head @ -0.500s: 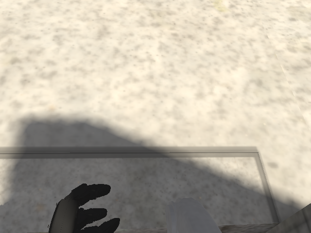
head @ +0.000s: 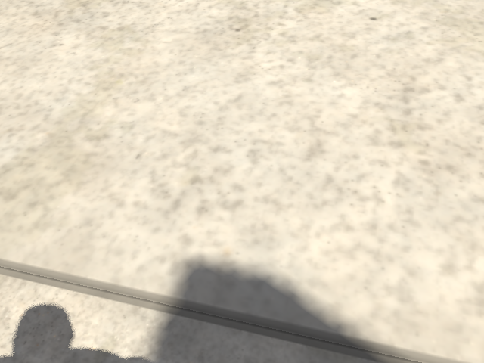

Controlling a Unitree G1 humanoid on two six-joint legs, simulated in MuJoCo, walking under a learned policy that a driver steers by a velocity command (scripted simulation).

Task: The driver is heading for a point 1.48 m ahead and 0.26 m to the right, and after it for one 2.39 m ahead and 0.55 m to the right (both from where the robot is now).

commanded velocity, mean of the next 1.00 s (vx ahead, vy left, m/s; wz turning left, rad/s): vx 0.00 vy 0.00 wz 0.05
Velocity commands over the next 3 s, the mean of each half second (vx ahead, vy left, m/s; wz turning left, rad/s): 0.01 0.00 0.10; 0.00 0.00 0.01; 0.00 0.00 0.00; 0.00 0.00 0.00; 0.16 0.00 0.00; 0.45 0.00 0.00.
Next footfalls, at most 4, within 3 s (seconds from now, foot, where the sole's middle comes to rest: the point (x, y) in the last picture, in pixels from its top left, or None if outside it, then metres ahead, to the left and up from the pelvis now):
0.04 left None -0.03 0.16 -0.66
0.30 left None -0.08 0.17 -0.87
0.44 right None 0.02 -0.03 -0.70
0.72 left None -0.06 0.23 -0.91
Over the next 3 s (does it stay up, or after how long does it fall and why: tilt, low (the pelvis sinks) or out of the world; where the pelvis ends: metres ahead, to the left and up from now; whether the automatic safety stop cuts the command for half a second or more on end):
stays up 0.14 0.30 0.03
